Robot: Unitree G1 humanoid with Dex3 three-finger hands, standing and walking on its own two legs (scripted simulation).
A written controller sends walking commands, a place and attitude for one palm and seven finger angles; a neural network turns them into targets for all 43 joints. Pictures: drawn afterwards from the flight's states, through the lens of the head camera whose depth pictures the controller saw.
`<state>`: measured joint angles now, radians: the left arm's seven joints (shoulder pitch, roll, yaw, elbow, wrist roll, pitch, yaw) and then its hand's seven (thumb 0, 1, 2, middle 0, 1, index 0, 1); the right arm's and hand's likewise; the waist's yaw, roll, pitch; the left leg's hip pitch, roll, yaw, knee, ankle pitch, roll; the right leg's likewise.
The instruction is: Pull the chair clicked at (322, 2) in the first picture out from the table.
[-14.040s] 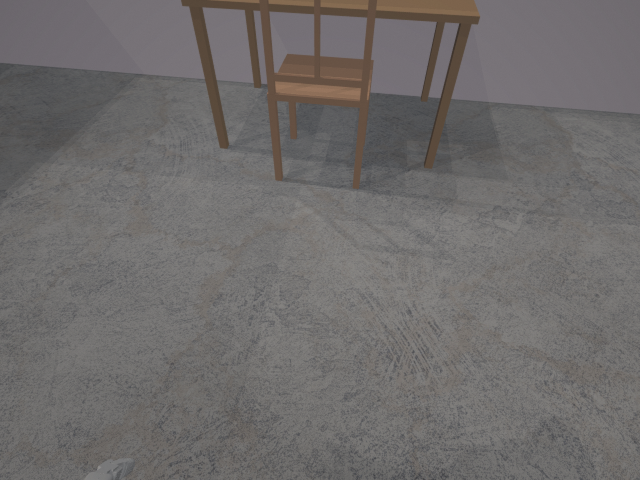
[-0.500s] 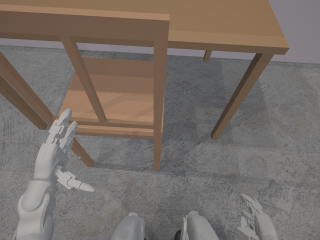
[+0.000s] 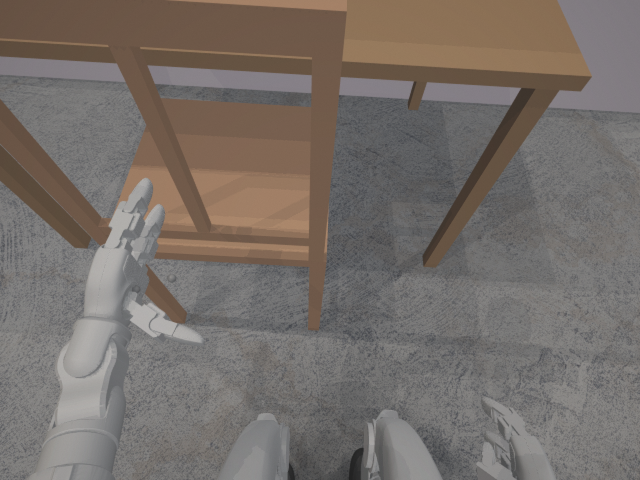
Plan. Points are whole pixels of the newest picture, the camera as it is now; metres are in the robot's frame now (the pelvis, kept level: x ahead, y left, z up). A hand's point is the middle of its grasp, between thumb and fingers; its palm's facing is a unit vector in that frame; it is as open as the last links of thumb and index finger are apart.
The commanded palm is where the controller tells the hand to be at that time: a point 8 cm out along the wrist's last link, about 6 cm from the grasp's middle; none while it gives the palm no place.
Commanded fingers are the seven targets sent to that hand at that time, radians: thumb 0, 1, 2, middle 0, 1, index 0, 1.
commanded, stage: aim the fingers beside a spindle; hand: left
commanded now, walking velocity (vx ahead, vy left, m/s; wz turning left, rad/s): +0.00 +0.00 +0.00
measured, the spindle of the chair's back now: (175, 161) +0.50 +0.21 +0.05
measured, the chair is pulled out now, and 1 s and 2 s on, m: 0.00 0.00 0.00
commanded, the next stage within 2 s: none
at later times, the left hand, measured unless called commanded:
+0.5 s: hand (179, 283) +0.34 +0.19 +0.01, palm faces -0.04 -1.00 -0.04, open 16.9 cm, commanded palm +0.32 +0.24 +0.02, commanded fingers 0.00 -0.50 0.30 -0.06 -0.08 -0.06 -0.08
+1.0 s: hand (165, 276) +0.35 +0.20 +0.02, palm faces +0.00 -1.00 -0.06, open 16.9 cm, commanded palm +0.32 +0.24 +0.02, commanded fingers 0.00 -0.50 0.30 -0.06 -0.08 -0.06 -0.08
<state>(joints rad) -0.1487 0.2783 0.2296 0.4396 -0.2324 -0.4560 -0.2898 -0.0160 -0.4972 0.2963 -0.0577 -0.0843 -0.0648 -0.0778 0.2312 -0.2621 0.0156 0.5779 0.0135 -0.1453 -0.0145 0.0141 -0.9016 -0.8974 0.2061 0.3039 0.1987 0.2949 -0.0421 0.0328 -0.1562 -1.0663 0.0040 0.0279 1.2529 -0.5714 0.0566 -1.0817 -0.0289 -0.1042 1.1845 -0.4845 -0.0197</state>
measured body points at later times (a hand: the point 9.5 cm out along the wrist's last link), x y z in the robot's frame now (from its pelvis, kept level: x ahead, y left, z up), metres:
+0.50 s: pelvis +0.00 -0.01 +0.00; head +0.12 +0.00 +0.43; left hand +0.34 +0.24 +0.01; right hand +0.14 -0.26 -0.11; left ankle +0.01 +0.08 -0.63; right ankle +0.04 -0.12 -0.63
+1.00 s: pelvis +0.00 +0.00 +0.00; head +0.11 +0.01 +0.43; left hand +0.34 +0.25 +0.03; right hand +0.15 -0.25 -0.11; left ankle +0.01 +0.08 -0.63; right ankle +0.04 -0.12 -0.63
